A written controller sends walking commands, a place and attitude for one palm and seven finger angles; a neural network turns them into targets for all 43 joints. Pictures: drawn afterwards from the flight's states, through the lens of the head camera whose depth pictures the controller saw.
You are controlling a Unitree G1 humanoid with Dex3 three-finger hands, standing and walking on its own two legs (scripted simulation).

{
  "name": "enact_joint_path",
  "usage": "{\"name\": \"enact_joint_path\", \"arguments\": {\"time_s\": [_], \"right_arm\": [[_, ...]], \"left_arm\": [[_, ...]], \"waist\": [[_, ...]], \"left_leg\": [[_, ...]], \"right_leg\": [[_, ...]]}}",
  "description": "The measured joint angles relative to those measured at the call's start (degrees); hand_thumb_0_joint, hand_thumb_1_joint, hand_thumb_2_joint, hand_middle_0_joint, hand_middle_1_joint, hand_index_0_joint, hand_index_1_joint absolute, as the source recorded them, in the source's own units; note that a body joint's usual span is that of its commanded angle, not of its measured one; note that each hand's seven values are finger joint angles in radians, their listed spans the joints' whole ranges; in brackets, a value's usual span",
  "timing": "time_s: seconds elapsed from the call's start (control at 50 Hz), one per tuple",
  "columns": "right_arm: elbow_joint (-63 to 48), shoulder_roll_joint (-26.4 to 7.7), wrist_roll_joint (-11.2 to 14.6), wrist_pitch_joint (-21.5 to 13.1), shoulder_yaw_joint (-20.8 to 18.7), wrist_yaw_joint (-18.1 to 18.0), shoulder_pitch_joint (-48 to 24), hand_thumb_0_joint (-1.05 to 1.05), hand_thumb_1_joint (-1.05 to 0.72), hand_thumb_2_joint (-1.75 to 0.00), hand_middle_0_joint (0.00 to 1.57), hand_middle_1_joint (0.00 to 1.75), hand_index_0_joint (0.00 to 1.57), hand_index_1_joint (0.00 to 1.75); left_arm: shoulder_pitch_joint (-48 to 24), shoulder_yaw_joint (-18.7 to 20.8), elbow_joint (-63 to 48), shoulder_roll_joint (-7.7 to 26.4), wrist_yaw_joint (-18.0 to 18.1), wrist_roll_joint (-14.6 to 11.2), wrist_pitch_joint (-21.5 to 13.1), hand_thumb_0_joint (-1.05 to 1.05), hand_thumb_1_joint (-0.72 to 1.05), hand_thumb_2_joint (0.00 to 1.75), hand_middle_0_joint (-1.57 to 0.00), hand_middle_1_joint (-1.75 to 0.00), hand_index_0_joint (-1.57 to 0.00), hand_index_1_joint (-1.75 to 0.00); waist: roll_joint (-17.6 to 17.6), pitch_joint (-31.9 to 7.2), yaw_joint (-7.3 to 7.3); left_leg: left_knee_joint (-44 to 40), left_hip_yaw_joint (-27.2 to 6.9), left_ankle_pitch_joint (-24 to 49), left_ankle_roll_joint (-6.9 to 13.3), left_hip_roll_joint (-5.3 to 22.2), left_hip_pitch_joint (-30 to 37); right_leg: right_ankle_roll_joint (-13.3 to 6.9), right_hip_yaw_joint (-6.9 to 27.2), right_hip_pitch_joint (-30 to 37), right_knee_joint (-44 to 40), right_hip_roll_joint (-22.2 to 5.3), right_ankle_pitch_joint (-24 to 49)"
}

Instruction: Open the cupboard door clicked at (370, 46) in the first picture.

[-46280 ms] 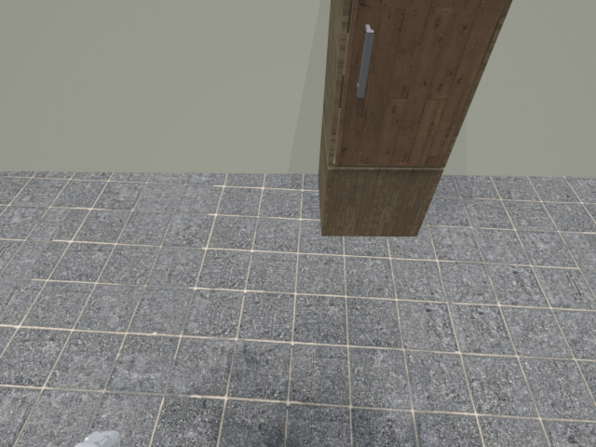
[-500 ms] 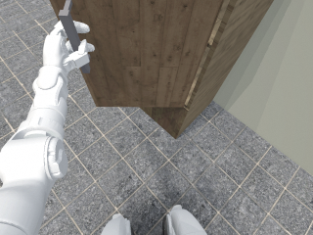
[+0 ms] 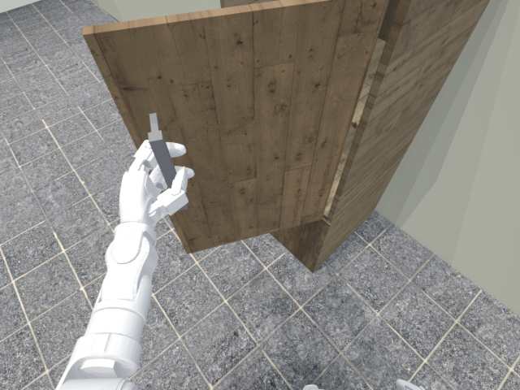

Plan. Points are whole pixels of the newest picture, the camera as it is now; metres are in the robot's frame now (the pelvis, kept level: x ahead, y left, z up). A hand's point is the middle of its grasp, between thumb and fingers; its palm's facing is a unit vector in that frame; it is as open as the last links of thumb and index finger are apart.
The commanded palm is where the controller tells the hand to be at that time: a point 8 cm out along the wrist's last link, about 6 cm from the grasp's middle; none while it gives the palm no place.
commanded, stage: pull the door open along its arc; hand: left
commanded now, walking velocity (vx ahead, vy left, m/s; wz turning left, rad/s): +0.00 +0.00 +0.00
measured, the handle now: (169, 166) +0.45 +0.15 +0.07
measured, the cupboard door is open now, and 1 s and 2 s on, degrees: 63 87 87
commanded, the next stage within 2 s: open thumb and fingers to let go in 0.50 s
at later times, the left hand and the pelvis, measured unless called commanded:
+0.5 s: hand (232, 254) +0.29 +0.04 +0.08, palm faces +0.29 -0.96 -0.01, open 6.1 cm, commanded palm +0.22 +0.08 +0.07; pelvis +0.01 -0.04 +0.01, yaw +4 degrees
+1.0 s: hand (232, 260) +0.28 +0.04 +0.08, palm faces +0.34 -0.94 -0.01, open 10.2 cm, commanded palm +0.24 +0.08 +0.07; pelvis -0.02 -0.05 +0.00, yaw +5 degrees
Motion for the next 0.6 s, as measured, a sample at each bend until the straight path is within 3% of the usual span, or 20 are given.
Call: {"name": "enact_joint_path", "arguments": {"time_s": [0.1,0.24,0.3,0.4,0.6], "right_arm": [[-0.8,1.6,-1.7,0.0,0.3,0.4,-5.0,0.01,-0.90,-0.90,0.19,0.30,0.20,0.30],[-1.5,4.0,-3.5,2.1,1.4,-0.9,-10.9,0.01,-0.90,-0.89,0.19,0.30,0.20,0.30],[-1.7,4.7,-3.8,2.9,1.8,-1.5,-11.9,0.01,-0.90,-0.89,0.20,0.30,0.20,0.30],[-2.0,4.9,-4.1,3.5,1.8,-1.9,-11.5,0.01,-0.90,-0.89,0.20,0.30,0.20,0.30],[-1.2,3.7,-3.9,2.0,0.8,-1.0,-9.0,0.01,-0.90,-0.90,0.20,0.30,0.20,0.30]], "left_arm": [[10.2,-6.2,-11.5,-8.1,12.7,4.0,2.0,0.00,0.71,0.75,-0.35,-1.32,-0.36,-1.28],[16.5,-14.3,-17.3,-13.2,26.0,10.5,6.6,0.01,0.69,0.76,-0.35,-1.27,-0.36,-1.30],[18.5,-16.2,-18.9,-14.0,28.0,11.7,8.1,0.01,0.69,0.76,-0.35,-1.26,-0.36,-1.31],[23.4,-19.1,-22.8,-14.4,28.4,12.6,9.2,0.01,0.69,0.75,-0.34,-1.27,-0.36,-1.32],[31.9,-26.2,-30.9,-11.2,29.7,13.0,9.3,0.01,0.68,0.73,-0.33,-1.29,-0.35,-1.33]], "waist": [[-0.6,0.4,1.71],[-0.9,1.0,3.35],[-1.1,1.0,3.63],[-0.8,1.2,3.71],[0.2,2.0,2.59]], "left_leg": [[-1.4,-0.2,0.3,-0.3,-0.4,3.6],[-3.0,-1.6,0.8,-1.2,-0.7,7.7],[-3.7,-2.3,1.1,-1.6,-0.7,9.0],[-4.5,-3.3,1.1,-2.3,-0.5,10.8],[-3.3,-4.6,0.4,-3.1,-0.3,11.3]], "right_leg": [[-0.3,-0.2,3.2,-0.3,-0.4,-0.5],[-1.1,-1.6,7.5,-1.0,-0.7,-1.1],[-1.5,-2.3,9.0,-1.5,-0.6,-1.3],[-2.2,-3.2,11.0,-2.1,-0.4,-1.6],[-3.1,-4.5,11.7,-0.5,-0.3,-3.1]]}}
